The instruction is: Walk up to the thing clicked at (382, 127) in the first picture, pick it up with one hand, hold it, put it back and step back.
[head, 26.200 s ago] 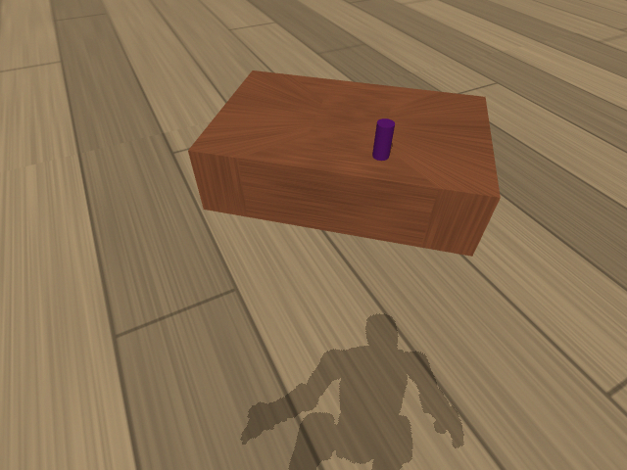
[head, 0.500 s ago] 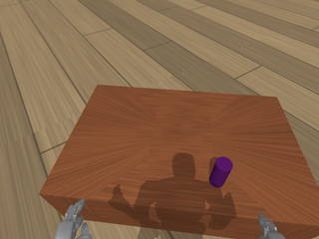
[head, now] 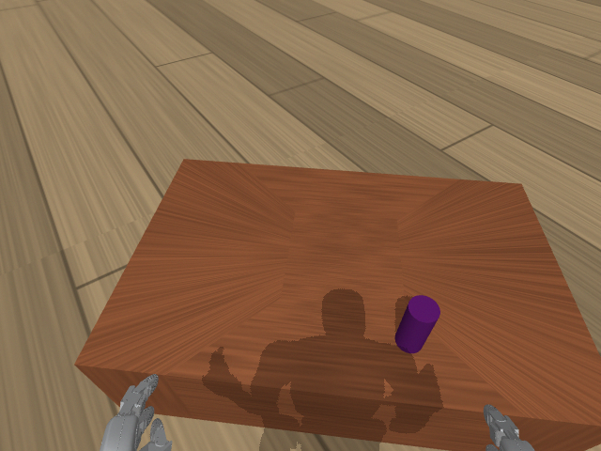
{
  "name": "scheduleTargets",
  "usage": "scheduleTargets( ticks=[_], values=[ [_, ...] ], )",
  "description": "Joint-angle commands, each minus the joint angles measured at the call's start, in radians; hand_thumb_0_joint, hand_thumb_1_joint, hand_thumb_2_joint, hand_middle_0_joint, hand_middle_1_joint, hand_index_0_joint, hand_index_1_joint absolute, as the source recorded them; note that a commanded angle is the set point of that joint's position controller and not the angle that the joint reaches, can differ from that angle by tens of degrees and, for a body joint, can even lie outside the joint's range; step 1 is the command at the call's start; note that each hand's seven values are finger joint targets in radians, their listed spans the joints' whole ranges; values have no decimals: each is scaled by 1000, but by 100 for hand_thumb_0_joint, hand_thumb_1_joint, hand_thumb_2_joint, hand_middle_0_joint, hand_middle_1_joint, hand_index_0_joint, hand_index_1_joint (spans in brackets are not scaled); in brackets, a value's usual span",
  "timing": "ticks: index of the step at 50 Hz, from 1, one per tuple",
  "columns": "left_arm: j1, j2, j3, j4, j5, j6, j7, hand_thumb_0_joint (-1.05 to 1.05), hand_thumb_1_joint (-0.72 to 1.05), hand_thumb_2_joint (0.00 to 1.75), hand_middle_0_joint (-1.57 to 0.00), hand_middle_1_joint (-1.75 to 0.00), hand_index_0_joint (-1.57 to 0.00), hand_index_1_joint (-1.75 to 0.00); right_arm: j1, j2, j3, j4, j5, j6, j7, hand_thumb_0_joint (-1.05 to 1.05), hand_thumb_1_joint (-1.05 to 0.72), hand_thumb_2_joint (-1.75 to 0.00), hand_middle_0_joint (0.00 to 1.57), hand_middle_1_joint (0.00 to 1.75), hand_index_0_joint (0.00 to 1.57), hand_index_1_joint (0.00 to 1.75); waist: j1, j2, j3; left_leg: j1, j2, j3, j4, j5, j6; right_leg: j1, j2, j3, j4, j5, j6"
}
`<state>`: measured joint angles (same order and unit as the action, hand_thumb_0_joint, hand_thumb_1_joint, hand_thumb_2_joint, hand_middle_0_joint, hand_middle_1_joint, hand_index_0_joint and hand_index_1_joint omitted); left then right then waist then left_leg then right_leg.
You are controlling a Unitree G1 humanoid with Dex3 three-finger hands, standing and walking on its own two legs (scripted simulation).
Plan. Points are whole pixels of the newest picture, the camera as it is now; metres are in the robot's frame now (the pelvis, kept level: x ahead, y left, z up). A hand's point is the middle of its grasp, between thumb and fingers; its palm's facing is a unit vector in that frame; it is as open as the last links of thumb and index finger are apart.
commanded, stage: home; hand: right
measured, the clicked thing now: (416, 325) +0.50 -0.23 -0.31
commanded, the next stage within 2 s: stand in 0.58 s
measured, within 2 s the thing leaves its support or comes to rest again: neither
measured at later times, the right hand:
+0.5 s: hand out of the picture +0.12 -0.25 -0.10, palm faces -0.02 +0.94 -0.34, open 17.5 cm
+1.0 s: hand out of the picture +0.03 -0.27 -0.10, palm faces -0.03 +0.93 -0.36, open 12.5 cm
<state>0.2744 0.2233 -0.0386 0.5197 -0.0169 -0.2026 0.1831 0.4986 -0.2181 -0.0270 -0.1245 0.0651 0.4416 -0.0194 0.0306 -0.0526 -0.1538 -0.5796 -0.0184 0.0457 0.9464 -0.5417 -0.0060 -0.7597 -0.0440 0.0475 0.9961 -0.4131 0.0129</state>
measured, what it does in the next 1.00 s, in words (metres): rises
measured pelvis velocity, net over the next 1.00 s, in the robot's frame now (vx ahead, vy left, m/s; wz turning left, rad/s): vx -0.01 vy -0.03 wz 0.02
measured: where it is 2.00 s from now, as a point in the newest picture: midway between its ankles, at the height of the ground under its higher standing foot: outside the picture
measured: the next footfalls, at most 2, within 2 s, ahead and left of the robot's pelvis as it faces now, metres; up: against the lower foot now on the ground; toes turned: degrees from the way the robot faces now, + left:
none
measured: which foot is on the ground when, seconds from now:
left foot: down 0.00-1.00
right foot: down 0.00-1.00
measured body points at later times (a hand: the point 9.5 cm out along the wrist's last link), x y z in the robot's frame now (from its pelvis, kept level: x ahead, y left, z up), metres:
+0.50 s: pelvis +0.00 -0.01 +0.03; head +0.02 -0.02 +0.48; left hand +0.11 +0.27 -0.08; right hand +0.12 -0.30 -0.07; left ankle -0.04 +0.13 -0.68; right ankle +0.05 -0.12 -0.68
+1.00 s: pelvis -0.01 -0.03 +0.06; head -0.01 -0.02 +0.51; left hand +0.07 +0.25 -0.08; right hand +0.04 -0.32 -0.07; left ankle -0.04 +0.13 -0.68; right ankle +0.05 -0.12 -0.68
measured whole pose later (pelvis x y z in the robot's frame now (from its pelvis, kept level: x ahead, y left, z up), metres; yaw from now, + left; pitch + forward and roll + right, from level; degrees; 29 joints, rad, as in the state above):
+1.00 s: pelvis -0.01 -0.03 +0.06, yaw +1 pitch -4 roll +0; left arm 0.11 0.30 0.04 1.11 0.03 0.00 -0.01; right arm 0.24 -0.32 -0.01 1.03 -0.03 -0.01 -0.03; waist -0.01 -0.01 0.06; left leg -0.09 0.06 -0.02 0.44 -0.29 -0.05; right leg -0.22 0.02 -0.04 0.44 -0.16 -0.03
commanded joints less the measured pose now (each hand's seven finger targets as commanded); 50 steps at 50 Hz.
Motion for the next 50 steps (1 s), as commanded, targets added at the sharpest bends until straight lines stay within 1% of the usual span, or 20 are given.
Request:
scheduleTargets(
  ticks=[1,3,4,6,10,11,12,13,15,17,18,21,25,27,28,34,36,37,44,50],
  values=[
    [-63,122,59,-161,8,-57,14,0,90,90,-20,-31,-20,-30,-9,-127,-77,-194,-12,-47,-12,0,57,-4,5,5,5,5,4,4,-100,-67,-20,5,-175,279,-1,228,28,-20,-128,181,-35],
    [-64,119,57,-164,6,-56,15,0,90,90,-20,-31,-20,-30,-8,-123,-74,-189,-13,-46,-13,0,54,-5,5,5,5,5,7,13,-100,-77,-22,7,-171,268,0,234,25,-17,-130,175,-35],
    [-64,120,60,-163,7,-55,14,0,90,90,-20,-31,-20,-30,-5,-97,-45,-178,-13,-44,-10,0,55,-5,5,5,5,5,15,16,-94,-70,-21,6,-175,277,-2,233,28,-19,-129,182,-35],
    [-76,118,57,-165,6,-56,14,0,90,90,-20,-31,-20,-31,-15,-100,-56,-182,-8,-44,-12,0,56,-4,5,5,5,5,7,-8,-60,-86,-22,11,-184,204,5,214,27,-17,-148,120,-30],
    [-66,121,59,-163,5,-57,15,0,90,90,-20,-31,-20,-31,-16,-117,-68,-192,-9,-47,-12,0,55,-5,5,5,5,5,9,14,-92,-76,-21,7,-179,251,0,226,26,-18,-135,157,-34],
    [-154,254,110,86,134,43,-45,0,90,90,-20,-31,-20,-31,-204,-231,-74,158,-149,-266,-35,0,61,-1,4,4,4,4,-53,119,62,162,58,-117,-255,252,63,248,14,12,-168,340,-65],
    [-118,246,117,79,134,81,-84,0,90,90,-20,-31,-20,-31,-185,-248,-92,325,-131,-343,-28,0,58,-3,5,5,5,5,-43,151,40,193,92,-168,-281,268,81,255,21,-13,-159,304,-64],
    [-128,225,112,70,128,93,-104,0,90,90,-20,-31,-20,-31,-196,-253,-87,363,-127,-384,-19,0,59,-3,5,4,5,4,-39,159,47,199,112,-215,-284,286,89,247,13,-4,-183,278,-68],
    [-126,209,116,99,111,110,-132,0,90,90,-20,-31,-20,-31,-206,-267,-64,417,-163,-426,-7,0,61,0,4,3,4,3,-25,128,61,134,139,-220,-330,292,87,332,10,-6,-192,247,-73],
    [-118,221,116,141,84,120,-163,0,90,90,-20,-31,-20,-31,-239,-263,-64,490,-133,-437,3,0,59,-2,5,4,5,4,-11,104,62,138,129,-186,-341,252,67,409,16,-2,-273,213,-71],
    [-122,235,123,158,74,124,-173,0,90,90,-20,-31,-20,-31,-259,-260,-63,525,-124,-441,0,0,57,-4,5,5,5,5,-22,104,55,140,120,-173,-345,235,53,423,16,16,-288,228,-67],
    [-132,228,124,218,74,139,-186,0,90,90,-20,-31,-20,-31,-270,-247,-58,617,-108,-458,-7,0,54,-5,5,5,5,5,-26,72,60,199,108,-145,-363,241,29,444,6,33,-336,250,-71],
    [-134,235,126,276,71,145,-181,0,90,90,-20,-31,-20,-31,-263,-245,-54,729,-110,-477,-16,0,58,-3,5,4,5,4,-37,18,57,276,94,-113,-354,325,24,487,-32,77,-412,340,-77],
    [-156,258,130,302,67,152,-177,0,90,90,-20,-31,-20,-31,-253,-245,-49,783,-110,-477,-21,0,56,-4,5,5,5,5,-52,-15,85,306,87,-99,-369,308,23,469,-54,107,-474,303,-83],
    [-162,262,131,314,66,155,-176,0,90,90,-20,-31,-20,-31,-243,-241,-47,807,-108,-478,-21,0,56,-4,5,5,5,5,-50,-21,86,319,84,-95,-382,296,21,484,-59,114,-504,269,-85],
    [-138,276,128,412,54,168,-172,0,90,90,-20,-31,-20,-31,-236,-257,-38,942,-103,-478,-27,0,55,-5,5,5,5,5,-39,-2,90,382,93,-92,-445,349,12,574,-66,108,-580,328,-71],
    [-151,279,127,435,50,171,-170,0,90,90,-20,-30,-20,-30,-238,-265,-34,977,-101,-479,-29,0,39,-21,20,21,20,21,-41,15,93,384,103,-96,-471,392,9,618,-69,102,-585,389,-68],
    [-161,282,127,447,49,174,-170,0,90,90,-20,-30,-20,-30,-238,-256,-29,994,-100,-477,-28,0,31,-29,20,29,20,29,-44,11,110,375,104,-97,-497,379,8,613,-65,97,-594,351,-67],
    [-182,275,123,517,43,186,-175,0,90,90,-20,-30,-20,-30,-263,-269,-19,1078,-101,-476,-27,0,-25,-85,20,30,20,30,-24,83,196,348,131,-123,-599,321,9,636,-44,65,-639,243,-52],
    [-200,278,118,556,47,188,-182,0,90,90,-20,-30,-20,-30,-285,-288,-19,1112,-97,-474,-22,0,-73,-90,20,30,20,30,-20,82,211,342,123,-121,-625,246,12,628,-51,76,-682,147,-46]
  ],
)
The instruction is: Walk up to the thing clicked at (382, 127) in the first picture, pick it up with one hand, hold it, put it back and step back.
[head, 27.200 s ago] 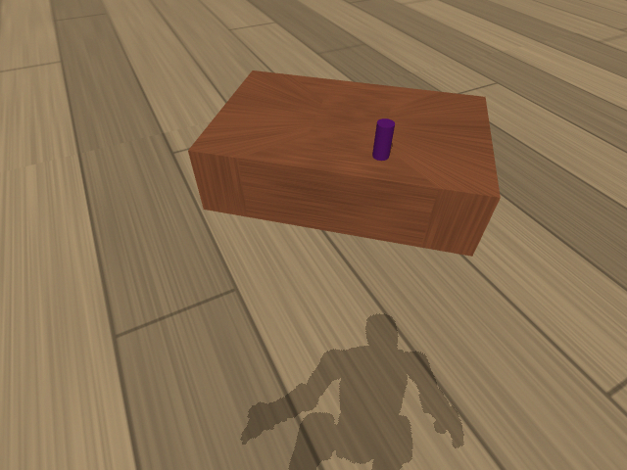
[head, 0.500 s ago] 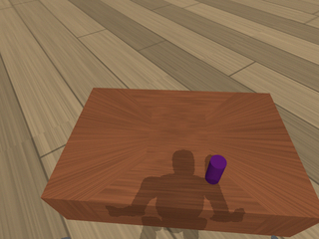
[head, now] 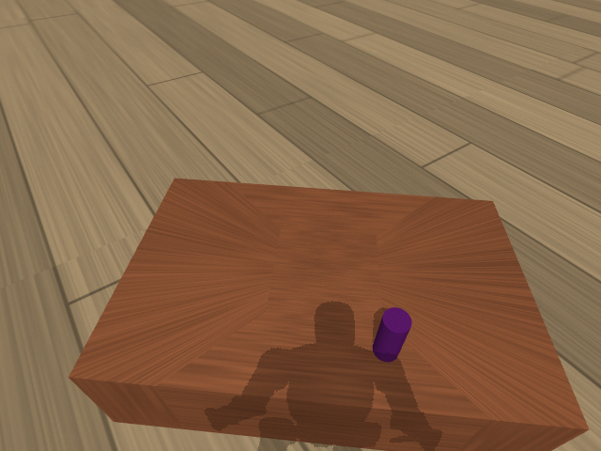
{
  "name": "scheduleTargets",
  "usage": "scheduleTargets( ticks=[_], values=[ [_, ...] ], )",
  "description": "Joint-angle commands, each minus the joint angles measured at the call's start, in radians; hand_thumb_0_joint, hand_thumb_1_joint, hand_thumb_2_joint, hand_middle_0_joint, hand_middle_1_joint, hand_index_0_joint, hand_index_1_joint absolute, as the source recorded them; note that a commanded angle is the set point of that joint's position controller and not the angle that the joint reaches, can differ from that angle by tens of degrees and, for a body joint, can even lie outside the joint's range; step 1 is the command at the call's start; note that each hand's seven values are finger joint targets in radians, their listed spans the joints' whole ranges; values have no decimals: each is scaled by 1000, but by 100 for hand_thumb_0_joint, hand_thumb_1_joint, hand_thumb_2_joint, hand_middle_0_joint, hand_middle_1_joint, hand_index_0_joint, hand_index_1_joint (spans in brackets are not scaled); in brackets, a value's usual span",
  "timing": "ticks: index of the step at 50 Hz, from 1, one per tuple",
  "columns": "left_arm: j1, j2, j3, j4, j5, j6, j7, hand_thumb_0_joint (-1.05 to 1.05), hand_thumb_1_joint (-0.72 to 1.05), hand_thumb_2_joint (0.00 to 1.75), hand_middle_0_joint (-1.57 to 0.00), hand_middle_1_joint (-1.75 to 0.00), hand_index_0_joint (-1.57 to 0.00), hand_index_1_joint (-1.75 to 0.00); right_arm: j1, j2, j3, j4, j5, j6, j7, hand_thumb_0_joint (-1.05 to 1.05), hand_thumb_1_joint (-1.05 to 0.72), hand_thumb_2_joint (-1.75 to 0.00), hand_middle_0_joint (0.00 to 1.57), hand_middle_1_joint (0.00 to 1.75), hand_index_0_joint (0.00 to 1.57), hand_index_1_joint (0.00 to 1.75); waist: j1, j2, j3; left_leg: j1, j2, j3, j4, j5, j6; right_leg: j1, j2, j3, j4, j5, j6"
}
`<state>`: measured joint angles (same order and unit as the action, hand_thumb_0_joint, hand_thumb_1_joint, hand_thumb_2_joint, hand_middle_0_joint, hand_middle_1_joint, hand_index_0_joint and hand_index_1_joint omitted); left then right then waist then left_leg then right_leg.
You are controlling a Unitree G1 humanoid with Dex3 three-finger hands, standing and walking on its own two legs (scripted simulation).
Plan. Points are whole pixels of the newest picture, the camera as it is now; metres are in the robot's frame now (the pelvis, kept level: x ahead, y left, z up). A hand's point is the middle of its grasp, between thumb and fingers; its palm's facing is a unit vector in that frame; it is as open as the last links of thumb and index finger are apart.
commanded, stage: stand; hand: right
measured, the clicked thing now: (391, 335) +0.51 -0.21 -0.37
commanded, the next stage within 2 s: none
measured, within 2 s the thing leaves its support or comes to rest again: neither
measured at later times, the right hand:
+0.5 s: hand out of the picture +0.03 -0.23 -0.16, palm faces -0.03 +0.94 -0.33, open 7.4 cm
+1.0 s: hand out of the picture +0.08 -0.22 -0.16, palm faces -0.05 +0.94 -0.33, open 7.4 cm
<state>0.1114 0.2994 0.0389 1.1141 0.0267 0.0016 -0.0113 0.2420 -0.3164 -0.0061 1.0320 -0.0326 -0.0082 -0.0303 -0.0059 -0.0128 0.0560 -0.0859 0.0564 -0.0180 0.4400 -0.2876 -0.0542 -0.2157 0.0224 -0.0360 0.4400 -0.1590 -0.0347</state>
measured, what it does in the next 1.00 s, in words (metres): stands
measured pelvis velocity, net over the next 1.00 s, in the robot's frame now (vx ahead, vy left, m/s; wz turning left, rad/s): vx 0.02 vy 0.02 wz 0.01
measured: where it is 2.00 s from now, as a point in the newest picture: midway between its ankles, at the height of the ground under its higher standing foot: outside the picture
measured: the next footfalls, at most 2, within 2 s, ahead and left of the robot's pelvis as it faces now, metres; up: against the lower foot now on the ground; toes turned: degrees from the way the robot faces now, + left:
none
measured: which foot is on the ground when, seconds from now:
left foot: down 0.00-1.00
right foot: down 0.00-1.00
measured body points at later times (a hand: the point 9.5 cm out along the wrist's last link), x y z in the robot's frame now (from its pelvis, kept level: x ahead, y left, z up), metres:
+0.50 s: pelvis +0.00 +0.01 +0.00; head +0.00 +0.01 +0.45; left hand +0.05 +0.31 -0.14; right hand +0.04 -0.28 -0.14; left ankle -0.03 +0.16 -0.74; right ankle +0.05 -0.10 -0.74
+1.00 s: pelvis +0.02 +0.02 +0.01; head +0.03 +0.02 +0.46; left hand +0.09 +0.32 -0.13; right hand +0.08 -0.27 -0.13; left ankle -0.03 +0.16 -0.74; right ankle +0.05 -0.10 -0.74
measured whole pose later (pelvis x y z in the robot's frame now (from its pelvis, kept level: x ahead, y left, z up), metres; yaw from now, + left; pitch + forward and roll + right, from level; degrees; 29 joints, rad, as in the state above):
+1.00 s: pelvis +0.02 +0.02 +0.01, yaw +0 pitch -3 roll +0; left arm 0.09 0.32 0.01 1.18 0.01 -0.01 -0.01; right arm 0.16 -0.33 0.01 1.10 -0.02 -0.01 -0.01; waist 0.00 0.01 0.06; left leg -0.04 0.03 -0.01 0.34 -0.26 -0.02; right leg -0.17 -0.01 -0.03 0.36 -0.15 0.00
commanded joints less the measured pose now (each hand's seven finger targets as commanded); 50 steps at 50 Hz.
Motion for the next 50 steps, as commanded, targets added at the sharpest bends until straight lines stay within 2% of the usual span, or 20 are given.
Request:
scheduleTargets(
  ticks=[1,3,5,9,11,12,14,17,19,21,24,28,31,34,37,38,42,46,47,50],
  values=[
    [-57,208,43,-38,2,-17,13,0,90,90,-20,-30,-20,-30,-20,-188,-40,-40,-1,-25,-12,0,-81,-90,20,30,20,30,5,38,-17,-144,56,-57,-120,18,61,109,-121,159,-118,-72,-3],
    [-41,198,37,-22,1,-18,13,0,90,90,-20,-30,-20,-30,-31,-192,-41,-32,0,-24,-10,0,-90,-90,20,30,20,30,13,29,-23,-127,52,-56,-115,20,63,98,-123,158,-135,-84,0],
    [-48,205,37,-14,-2,-19,12,0,90,90,-20,-30,-20,-30,-14,-184,-37,-19,0,-25,-10,0,-90,-90,20,30,20,30,10,26,-9,-140,57,-63,-135,16,62,109,-121,152,-129,-68,2],
    [-50,205,30,-1,-3,-19,11,0,90,90,-20,-30,-20,-30,-29,-192,-37,-10,3,-24,-5,0,-90,-90,20,30,20,30,12,-2,-2,-115,53,-61,-132,10,66,75,-128,159,-153,-121,8],
    [-55,210,30,2,-4,-19,13,0,90,90,-20,-30,-20,-30,-26,-193,-37,-4,2,-24,-5,0,-90,-90,20,30,20,30,10,3,-3,-119,57,-66,-142,6,67,78,-126,154,-146,-100,8],
    [-51,213,29,6,-6,-18,12,0,90,90,-20,-30,-20,-30,-25,-187,-35,0,1,-23,-4,0,-90,-90,20,30,20,30,14,-6,15,-126,52,-63,-146,-15,67,62,-126,156,-153,-135,9],
    [-49,213,26,11,-5,-20,14,0,90,90,-20,-30,-20,-30,-23,-196,-38,3,2,-22,-3,0,-90,-90,20,30,20,30,10,2,-4,-126,55,-64,-149,-7,70,82,-128,155,-153,-108,10],
    [-46,220,24,15,-6,-21,13,0,90,90,-20,-30,-20,-30,-19,-189,-34,7,2,-20,1,0,-90,-90,20,30,20,30,8,-11,3,-117,49,-57,-141,-15,72,60,-135,168,-167,-148,12],
    [-38,223,24,16,-6,-21,15,0,90,90,-20,-30,-20,-30,-35,-202,-39,5,5,-21,1,0,-90,-90,20,30,20,30,12,3,-14,-100,50,-58,-140,-2,71,63,-135,165,-164,-133,11],
    [-47,226,24,16,-10,-22,15,0,90,90,-20,-30,-20,-30,-21,-188,-32,12,3,-21,1,0,-90,-90,20,30,20,30,11,4,-8,-125,57,-62,-157,7,72,88,-133,158,-145,-84,10],
    [-31,224,20,21,-11,-25,15,0,90,90,-20,-30,-20,-30,-41,-200,-35,12,6,-21,2,0,-90,-90,20,30,20,30,17,4,-7,-110,53,-59,-150,9,73,77,-134,159,-153,-97,12],
    [-21,216,16,26,-12,-26,14,0,90,90,-20,-30,-20,-30,-50,-203,-31,13,7,-24,1,0,-90,-90,20,30,20,30,19,35,-22,-113,66,-69,-167,46,75,117,-133,146,-122,5,8],
    [-32,225,14,22,-13,-24,13,0,90,90,-20,-30,-20,-30,-51,-204,-29,17,9,-24,2,0,-90,-90,20,30,20,30,17,18,-9,-116,62,-65,-168,29,72,99,-133,148,-129,-25,11],
    [-35,221,12,21,-11,-24,15,0,90,90,-20,-30,-20,-30,-60,-209,-28,17,10,-22,1,0,-90,-90,20,30,20,30,14,36,-19,-119,65,-67,-172,46,72,122,-133,140,-119,20,9],
    [-34,220,11,20,-14,-26,14,0,90,90,-20,-30,-20,-30,-56,-211,-25,21,11,-26,1,0,-90,-90,20,30,20,30,13,36,-48,-97,70,-64,-172,145,68,155,-139,133,-100,136,9],
    [-28,215,9,22,-15,-26,14,0,90,90,-20,-30,-20,-30,-57,-211,-23,23,14,-27,0,0,-90,-90,20,30,20,30,17,38,-41,-98,71,-66,-173,161,66,160,-137,129,-97,145,12],
    [-38,223,9,22,-15,-24,16,0,90,90,-20,-30,-20,-30,-76,-222,-25,22,13,-25,-1,0,-90,-90,20,30,20,30,15,17,-51,-65,72,-66,-168,182,65,147,-142,123,-102,151,13],
    [-36,222,7,22,-15,-25,18,0,90,90,-20,-30,-20,-30,-85,-225,-27,25,14,-21,1,0,-90,-90,20,30,20,30,15,4,-52,-56,68,-63,-161,155,66,139,-144,124,-118,126,16],
    [-49,225,7,19,-14,-28,18,0,90,90,-20,-30,-20,-30,-80,-225,-26,26,15,-20,1,0,-90,-90,20,30,20,30,6,4,-65,-52,72,-62,-157,185,67,156,-148,125,-113,167,15],
    [-40,222,6,19,-15,-31,19,0,90,90,-20,-30,-20,-30,-89,-234,-28,26,16,-22,1,0,-90,-90,20,30,20,30,7,15,-86,-33,72,-59,-149,243,64,169,-153,119,-105,250,14]
  ],
)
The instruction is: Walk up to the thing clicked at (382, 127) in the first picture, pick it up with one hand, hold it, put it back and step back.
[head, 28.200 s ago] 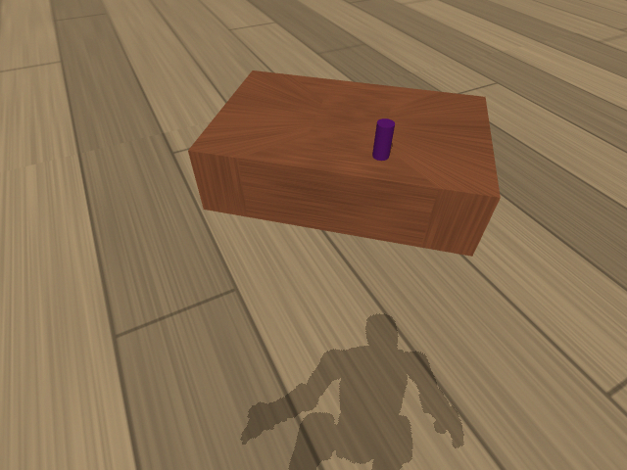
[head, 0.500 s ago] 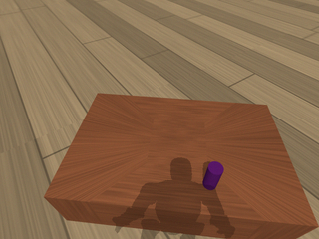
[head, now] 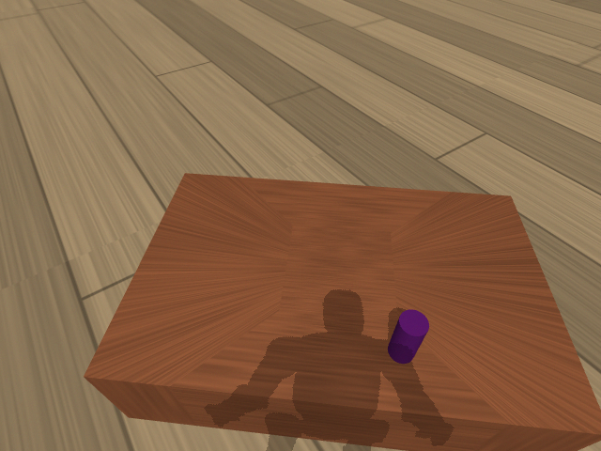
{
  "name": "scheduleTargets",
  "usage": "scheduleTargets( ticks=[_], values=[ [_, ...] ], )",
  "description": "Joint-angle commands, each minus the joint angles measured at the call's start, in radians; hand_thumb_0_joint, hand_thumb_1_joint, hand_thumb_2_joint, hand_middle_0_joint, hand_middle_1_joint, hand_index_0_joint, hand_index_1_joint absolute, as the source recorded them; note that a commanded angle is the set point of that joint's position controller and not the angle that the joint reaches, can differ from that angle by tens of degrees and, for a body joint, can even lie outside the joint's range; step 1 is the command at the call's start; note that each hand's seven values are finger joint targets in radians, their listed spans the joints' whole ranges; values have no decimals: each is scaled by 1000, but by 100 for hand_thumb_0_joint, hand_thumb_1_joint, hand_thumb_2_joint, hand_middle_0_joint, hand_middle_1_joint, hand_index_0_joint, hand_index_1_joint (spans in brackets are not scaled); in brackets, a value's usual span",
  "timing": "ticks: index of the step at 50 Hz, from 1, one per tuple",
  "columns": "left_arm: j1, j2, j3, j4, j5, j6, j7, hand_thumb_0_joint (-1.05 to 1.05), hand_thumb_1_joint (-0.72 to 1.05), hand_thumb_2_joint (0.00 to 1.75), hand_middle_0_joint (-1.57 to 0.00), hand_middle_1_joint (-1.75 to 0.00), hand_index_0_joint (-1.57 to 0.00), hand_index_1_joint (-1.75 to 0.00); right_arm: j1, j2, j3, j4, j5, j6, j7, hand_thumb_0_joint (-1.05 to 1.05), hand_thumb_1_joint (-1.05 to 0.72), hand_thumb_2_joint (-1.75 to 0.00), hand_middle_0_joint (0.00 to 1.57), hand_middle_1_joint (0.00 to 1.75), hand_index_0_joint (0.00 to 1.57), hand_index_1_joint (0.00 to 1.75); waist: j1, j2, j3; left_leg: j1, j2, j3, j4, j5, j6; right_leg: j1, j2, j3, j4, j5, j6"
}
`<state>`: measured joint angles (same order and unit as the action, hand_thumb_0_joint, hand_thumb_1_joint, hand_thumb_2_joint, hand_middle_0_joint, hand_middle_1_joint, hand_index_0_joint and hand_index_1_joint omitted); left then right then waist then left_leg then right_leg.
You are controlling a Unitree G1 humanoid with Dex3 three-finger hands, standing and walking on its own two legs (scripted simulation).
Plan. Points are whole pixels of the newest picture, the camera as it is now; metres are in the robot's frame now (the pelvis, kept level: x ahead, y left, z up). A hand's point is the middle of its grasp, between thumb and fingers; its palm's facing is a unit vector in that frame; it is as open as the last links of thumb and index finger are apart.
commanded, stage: stand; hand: right
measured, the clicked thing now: (407, 337) +0.49 -0.24 -0.38
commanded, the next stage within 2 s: step back in 1.20 s
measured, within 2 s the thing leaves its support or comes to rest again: neither
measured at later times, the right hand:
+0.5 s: hand out of the picture +0.07 -0.25 -0.16, palm faces -0.04 +0.94 -0.34, open 7.4 cm
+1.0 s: hand out of the picture +0.06 -0.25 -0.16, palm faces -0.04 +0.94 -0.34, open 7.4 cm
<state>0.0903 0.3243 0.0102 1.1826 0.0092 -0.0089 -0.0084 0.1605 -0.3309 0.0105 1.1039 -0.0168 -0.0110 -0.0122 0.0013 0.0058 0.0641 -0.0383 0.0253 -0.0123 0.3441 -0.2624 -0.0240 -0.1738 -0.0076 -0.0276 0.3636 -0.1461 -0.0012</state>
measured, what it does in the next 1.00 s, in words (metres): stands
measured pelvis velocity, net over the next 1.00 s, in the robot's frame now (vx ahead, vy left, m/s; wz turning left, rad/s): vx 0.00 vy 0.00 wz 0.01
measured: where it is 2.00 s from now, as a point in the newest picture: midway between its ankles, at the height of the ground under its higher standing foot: outside the picture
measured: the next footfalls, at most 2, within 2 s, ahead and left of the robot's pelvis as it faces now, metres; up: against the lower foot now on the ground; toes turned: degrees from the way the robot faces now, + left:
right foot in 1.84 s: -0.07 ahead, -0.07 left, +0.00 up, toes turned +0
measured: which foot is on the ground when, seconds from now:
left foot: down 0.00-1.00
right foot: down 0.00-1.00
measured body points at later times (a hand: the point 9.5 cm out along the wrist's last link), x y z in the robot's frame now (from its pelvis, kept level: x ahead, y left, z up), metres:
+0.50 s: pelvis +0.01 +0.00 +0.00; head +0.02 +0.00 +0.45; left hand +0.08 +0.30 -0.14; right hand +0.07 -0.30 -0.13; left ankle -0.05 +0.13 -0.75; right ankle +0.03 -0.12 -0.75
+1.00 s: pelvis +0.00 +0.00 +0.00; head +0.01 +0.00 +0.45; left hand +0.07 +0.30 -0.13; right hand +0.06 -0.30 -0.13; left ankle -0.05 +0.13 -0.75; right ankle +0.03 -0.12 -0.75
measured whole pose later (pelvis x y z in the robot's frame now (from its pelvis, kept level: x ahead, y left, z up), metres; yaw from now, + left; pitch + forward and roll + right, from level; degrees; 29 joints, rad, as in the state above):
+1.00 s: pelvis +0.00 +0.00 +0.00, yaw +1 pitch -2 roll +0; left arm 0.09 0.34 0.01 1.17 0.01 -0.01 -0.01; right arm 0.15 -0.35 0.00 1.11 -0.01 0.00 0.00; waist 0.00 0.00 0.06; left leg -0.03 0.02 -0.02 0.31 -0.25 -0.02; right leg -0.16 -0.01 -0.04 0.34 -0.14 0.00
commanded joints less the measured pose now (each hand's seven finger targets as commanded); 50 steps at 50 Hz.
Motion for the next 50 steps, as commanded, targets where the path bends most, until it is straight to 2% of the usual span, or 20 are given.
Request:
scheduleTargets(
  ticks=[1,4,6,15,20,25,32,36,38,39,40,50],
  values=[
    [-21,205,37,-51,0,-20,17,0,90,90,-20,-30,-20,-30,-5,-209,-42,-46,1,-19,-18,0,-90,-90,20,30,20,30,0,-13,-94,-72,103,-65,-56,236,31,126,-121,106,-24,249,-19],
    [-36,207,36,-55,-1,-20,18,0,90,90,-20,-30,-20,-30,-5,-210,-41,-41,0,-17,-17,0,-90,-90,20,30,20,30,-4,-10,-83,-86,104,-63,-63,212,31,124,-123,110,-35,222,-17],
    [-33,202,35,-55,-1,-19,18,0,90,90,-20,-30,-20,-30,-21,-216,-41,-41,1,-16,-16,0,-90,-90,20,30,20,30,4,6,-80,-82,106,-66,-67,211,29,126,-122,106,-36,208,-16],
    [-41,204,36,-58,-1,-18,16,0,90,90,-20,-30,-20,-30,-30,-224,-44,-41,1,-17,-16,0,-90,-90,20,30,20,30,1,15,-88,-81,112,-68,-75,237,30,141,-126,104,-30,224,-24],
    [-47,214,38,-60,0,-19,16,0,90,90,-20,-30,-20,-30,-33,-223,-43,-41,2,-16,-13,0,-90,-90,20,30,20,30,1,5,-66,-94,106,-73,-90,173,30,126,-123,106,-52,160,-19],
    [-36,212,36,-64,-2,-22,16,0,90,90,-20,-30,-20,-30,-36,-226,-45,-41,2,-17,-12,0,-90,-90,20,30,20,30,2,-1,-92,-68,107,-69,-80,219,33,136,-127,102,-44,215,-23],
    [-36,216,34,-62,-3,-22,16,0,90,90,-20,-30,-20,-30,-28,-223,-43,-38,2,-15,-11,0,-90,-90,20,30,20,30,0,-5,-75,-78,107,-72,-87,183,34,132,-131,106,-51,192,-23],
    [-43,221,37,-65,-2,-21,16,0,90,90,-20,-30,-20,-30,-33,-224,-45,-38,3,-14,-8,0,-90,-90,20,30,20,30,4,-3,-58,-99,101,-73,-96,135,34,121,-122,105,-65,127,-20],
    [-45,224,38,-69,-1,-21,15,0,90,90,-20,-30,-20,-30,-25,-221,-44,-39,2,-14,-8,0,-90,-90,20,30,20,30,-3,0,-70,-94,106,-74,-97,155,35,128,-126,107,-57,149,-25],
    [-27,221,36,-65,-2,-21,15,0,90,90,-20,-30,-20,-30,-35,-226,-47,-40,3,-15,-7,0,-90,-90,20,30,20,30,6,4,-70,-82,101,-74,-93,137,33,115,-124,104,-61,129,-23],
    [-42,223,36,-68,-1,-22,14,0,90,90,-20,-30,-20,-30,-31,-220,-44,-39,2,-14,-7,0,-90,-90,20,30,20,30,-1,4,-55,-106,102,-75,-100,129,33,118,-124,107,-64,121,-21],
    [-36,223,36,-72,-2,-23,14,0,90,90,-20,-30,-20,-30,-26,-225,-47,-41,3,-13,-5,0,-90,-90,20,30,20,30,2,2,-63,-105,101,-76,-97,126,36,121,-126,108,-63,132,-26]
  ],
)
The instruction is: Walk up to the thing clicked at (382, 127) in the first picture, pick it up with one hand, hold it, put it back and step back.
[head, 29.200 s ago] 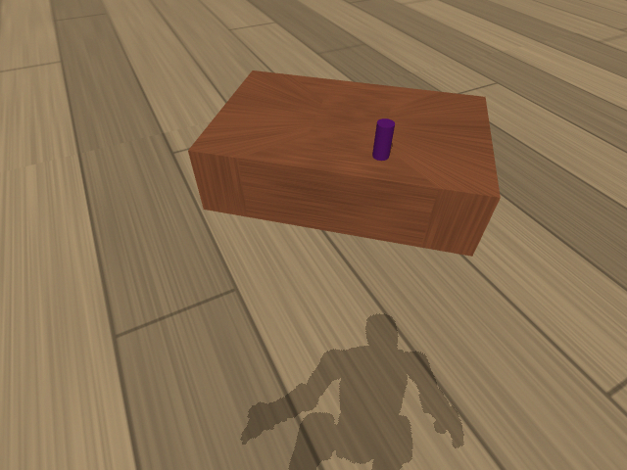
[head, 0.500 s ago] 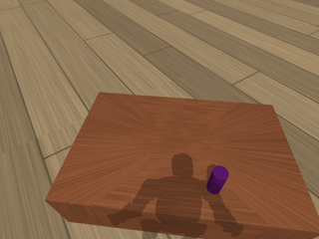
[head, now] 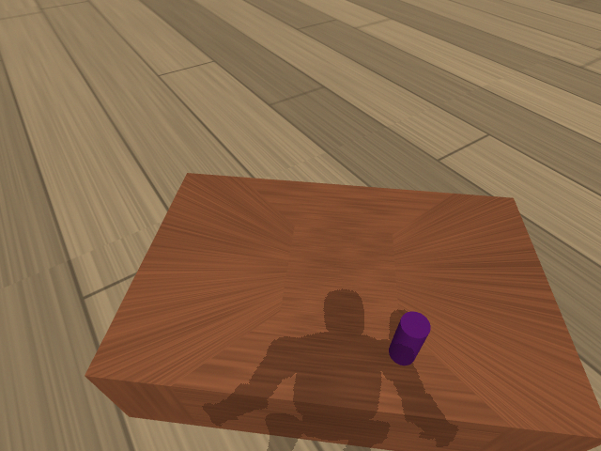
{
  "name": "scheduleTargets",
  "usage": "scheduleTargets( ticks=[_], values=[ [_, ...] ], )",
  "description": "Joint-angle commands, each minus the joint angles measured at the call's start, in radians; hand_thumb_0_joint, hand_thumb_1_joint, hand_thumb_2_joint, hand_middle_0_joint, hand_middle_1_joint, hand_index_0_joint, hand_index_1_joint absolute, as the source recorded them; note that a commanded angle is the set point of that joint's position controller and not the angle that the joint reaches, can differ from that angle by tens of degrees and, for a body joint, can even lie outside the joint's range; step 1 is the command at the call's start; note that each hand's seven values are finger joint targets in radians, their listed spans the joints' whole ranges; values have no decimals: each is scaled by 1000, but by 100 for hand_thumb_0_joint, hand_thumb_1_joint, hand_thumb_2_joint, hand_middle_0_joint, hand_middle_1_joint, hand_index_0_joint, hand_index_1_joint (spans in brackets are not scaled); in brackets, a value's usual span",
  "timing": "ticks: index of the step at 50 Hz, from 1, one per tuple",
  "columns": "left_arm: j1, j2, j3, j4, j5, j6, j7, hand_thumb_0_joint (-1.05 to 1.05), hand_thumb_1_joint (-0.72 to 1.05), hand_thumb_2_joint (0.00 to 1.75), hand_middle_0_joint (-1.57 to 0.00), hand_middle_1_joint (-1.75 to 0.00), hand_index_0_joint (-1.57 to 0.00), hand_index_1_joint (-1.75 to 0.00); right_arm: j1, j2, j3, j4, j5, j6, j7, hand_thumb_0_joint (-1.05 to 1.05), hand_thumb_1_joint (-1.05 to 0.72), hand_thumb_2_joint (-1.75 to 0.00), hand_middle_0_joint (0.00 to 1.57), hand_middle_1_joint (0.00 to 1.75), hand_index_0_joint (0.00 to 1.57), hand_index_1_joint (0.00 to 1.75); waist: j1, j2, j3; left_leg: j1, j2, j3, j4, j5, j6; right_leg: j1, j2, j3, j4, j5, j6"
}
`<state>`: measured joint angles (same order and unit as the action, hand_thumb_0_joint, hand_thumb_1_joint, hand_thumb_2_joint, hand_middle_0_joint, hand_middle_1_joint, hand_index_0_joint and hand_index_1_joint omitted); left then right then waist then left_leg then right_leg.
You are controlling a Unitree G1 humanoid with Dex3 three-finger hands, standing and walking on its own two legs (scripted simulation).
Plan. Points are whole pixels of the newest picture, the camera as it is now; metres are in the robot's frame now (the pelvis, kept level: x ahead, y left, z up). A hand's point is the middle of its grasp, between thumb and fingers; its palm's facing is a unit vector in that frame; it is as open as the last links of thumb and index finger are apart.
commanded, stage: stand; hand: right
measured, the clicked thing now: (408, 339) +0.48 -0.24 -0.38
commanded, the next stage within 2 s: step back in 0.20 s
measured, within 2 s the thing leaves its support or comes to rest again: neither
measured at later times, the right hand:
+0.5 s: hand out of the picture +0.02 -0.25 -0.17, palm faces -0.01 +0.90 -0.44, open 7.3 cm
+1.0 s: hand out of the picture -0.04 -0.23 -0.18, palm faces +0.06 +0.94 -0.34, open 7.4 cm
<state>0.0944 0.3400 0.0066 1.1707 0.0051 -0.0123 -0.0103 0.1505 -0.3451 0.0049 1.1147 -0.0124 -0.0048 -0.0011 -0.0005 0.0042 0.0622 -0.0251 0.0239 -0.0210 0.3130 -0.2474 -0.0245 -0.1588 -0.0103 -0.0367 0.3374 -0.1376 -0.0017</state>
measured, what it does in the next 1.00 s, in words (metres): walks backwards: right foot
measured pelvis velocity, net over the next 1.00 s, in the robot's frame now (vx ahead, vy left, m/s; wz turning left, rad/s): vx -0.12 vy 0.04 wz -0.10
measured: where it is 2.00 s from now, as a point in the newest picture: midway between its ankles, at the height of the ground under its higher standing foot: outside the picture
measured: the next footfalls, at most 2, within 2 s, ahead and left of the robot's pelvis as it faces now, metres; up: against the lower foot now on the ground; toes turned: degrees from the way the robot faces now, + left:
right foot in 0.84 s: -0.08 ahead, -0.07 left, +0.00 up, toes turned -1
left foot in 1.24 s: -0.13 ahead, +0.16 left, +0.00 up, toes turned -5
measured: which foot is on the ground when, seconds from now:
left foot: down 0.00-0.88, up 0.90-1.00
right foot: down 0.00-0.48, up 0.50-0.82, down 0.84-1.00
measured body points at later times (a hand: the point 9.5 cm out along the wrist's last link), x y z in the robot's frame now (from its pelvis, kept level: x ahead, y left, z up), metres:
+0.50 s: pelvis -0.05 +0.04 -0.03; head +0.02 +0.06 +0.41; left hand +0.10 +0.35 -0.16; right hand +0.02 -0.30 -0.14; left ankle -0.09 +0.16 -0.75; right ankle +0.03 -0.12 -0.75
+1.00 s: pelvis -0.12 +0.04 -0.01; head -0.04 +0.01 +0.43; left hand +0.02 +0.33 -0.13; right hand -0.04 -0.28 -0.15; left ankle -0.14 +0.18 -0.67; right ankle -0.12 -0.06 -0.75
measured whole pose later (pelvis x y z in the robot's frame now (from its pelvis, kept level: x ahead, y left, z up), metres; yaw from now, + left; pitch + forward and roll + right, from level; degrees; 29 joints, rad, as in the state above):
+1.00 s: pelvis -0.12 +0.04 -0.01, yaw -6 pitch -1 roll +2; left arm 0.13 0.34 0.06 0.84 0.02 0.03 0.00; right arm 0.10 -0.37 -0.03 0.88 0.01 0.06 -0.02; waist 0.01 0.01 0.20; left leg -0.42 -0.09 -0.10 1.11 -0.59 0.01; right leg -0.28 0.04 0.08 0.60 -0.29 -0.05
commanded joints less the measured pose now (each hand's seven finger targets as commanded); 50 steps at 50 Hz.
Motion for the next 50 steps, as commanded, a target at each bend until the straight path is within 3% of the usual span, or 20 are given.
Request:
scheduleTargets(
  ticks=[1,9,10,13,16,18,21,23,25,27,32,36,39,42,43,44,45,46,48,50],
  values=[
    [-34,213,41,-57,1,-19,16,0,90,90,-20,-30,-20,-30,-18,-208,-41,-52,-1,-19,-16,0,-90,-90,20,30,20,30,6,2,-60,-109,101,-67,-67,108,35,102,-122,117,-36,113,-25],
    [-33,211,39,-66,2,-22,17,0,90,90,-20,-30,-20,-30,-19,-211,-41,-56,-1,-20,-15,0,-90,-90,20,30,20,30,2,9,-84,-92,106,-64,-56,147,35,110,-125,118,-28,162,-26],
    [-48,277,83,-116,-12,-11,21,0,90,90,-20,-30,-20,-30,-64,-260,-67,-69,5,-2,-11,0,-90,-90,20,30,20,30,13,-9,31,-163,77,-59,56,293,62,20,-112,138,43,358,-22],
    [-24,281,94,-151,-14,-3,31,0,90,90,-20,-30,-20,-30,-19,-229,-70,-99,19,12,-13,0,-90,-90,20,30,20,30,0,-53,-78,-151,42,-14,199,297,61,64,-162,162,63,467,-94],
    [-55,315,105,-212,-2,7,34,0,90,90,-20,-30,-20,-30,14,-218,-83,-125,18,34,-8,0,-90,-90,20,30,20,30,-4,-171,-150,-193,-62,23,464,-129,53,25,-320,318,7,424,-224],
    [-93,323,111,-261,20,9,38,0,90,90,-20,-30,-20,-30,70,-221,-91,-143,11,51,0,0,-90,-90,20,30,20,30,-23,-200,-161,-203,-28,-53,612,-317,74,-61,-370,337,24,367,-264],
    [-181,294,96,-315,28,22,42,0,90,90,-20,-30,-20,-30,134,-228,-109,-155,19,45,6,0,-90,-90,20,30,20,30,-77,-191,-172,-156,-4,-55,466,-180,91,-141,-282,218,155,338,-182],
    [-152,253,81,-335,17,39,37,0,90,90,-20,-30,-20,-30,121,-239,-116,-173,-3,33,1,0,-90,-90,20,30,20,30,-74,-24,-135,-160,40,-72,135,160,69,-159,-137,122,307,154,-93],
    [-120,204,82,-349,5,56,44,0,90,90,-20,-30,-20,-30,68,-353,-144,-205,-36,22,-5,0,-90,-90,20,30,20,30,-46,218,-98,-109,258,-397,41,538,169,-364,127,147,613,-441,-24],
    [-30,203,83,-339,10,64,52,0,90,90,-20,-30,-20,-30,-2,-370,-139,-250,-34,21,-9,0,-90,-90,20,30,20,30,-13,173,-98,-152,317,-360,88,687,255,-370,139,205,795,-509,-14],
    [-5,228,103,-342,7,57,43,0,90,90,-20,-30,-20,-30,-41,-278,-118,-289,-27,7,-34,0,-90,-90,20,30,20,30,23,158,-71,-8,209,-211,200,700,238,-446,125,232,883,-353,-5],
    [-65,217,107,-396,18,36,37,0,90,90,-20,-30,-20,-30,62,-282,-129,-285,-12,9,-42,0,-90,-90,20,30,20,30,-46,114,-107,114,229,-226,235,675,262,-406,86,172,615,-363,33],
    [-20,202,112,-403,18,26,30,0,90,90,-20,-30,-20,-30,42,-291,-125,-296,-4,16,-37,0,-90,-90,20,30,20,30,-36,137,-128,50,190,-167,277,582,219,-261,52,85,356,-308,14],
    [99,193,123,-356,24,14,32,0,90,90,-20,-30,-20,-30,2,-271,-114,-310,16,30,-29,0,-90,-90,20,30,20,30,16,89,-206,-59,131,-87,416,487,150,0,36,68,14,64,-20],
    [110,259,135,-362,30,6,35,0,90,90,-20,-30,-20,-30,-16,-236,-98,-324,25,29,-26,0,-90,-90,20,30,20,30,28,-12,-226,-223,78,-84,480,276,111,127,-59,233,81,294,-56],
    [73,316,148,-374,34,5,36,0,90,90,-20,-30,-20,-30,-20,-191,-82,-342,29,29,-26,0,-90,-90,20,30,20,30,23,-220,-185,-462,-72,-50,626,-237,63,206,-227,457,98,516,-151],
    [47,372,150,-403,34,9,35,0,90,90,-20,-30,-20,-30,-39,-216,-94,-336,21,43,-46,0,-90,-90,20,30,20,30,64,-287,-141,-427,-108,-85,819,-462,41,27,-385,610,76,593,-323],
    [42,339,152,-415,26,8,37,0,90,90,-20,-30,-20,-30,-13,-249,-106,-314,19,44,-49,0,-90,-90,20,30,20,30,48,-224,-94,-407,-78,-133,895,-454,29,-22,-377,600,82,585,-341],
    [6,252,132,-433,8,15,39,0,90,90,-20,-30,-20,-30,21,-247,-95,-288,29,39,-42,0,-90,-90,20,30,20,30,11,-110,-91,-441,-114,-164,914,-366,28,25,-237,353,135,625,-255],
    [-5,228,127,-445,18,23,43,0,90,90,-20,-30,-20,-30,35,-236,-89,-286,25,34,-46,0,-90,-90,20,30,20,30,7,-113,-106,-445,-143,-125,909,-290,11,36,-176,275,155,588,-209]
  ],
)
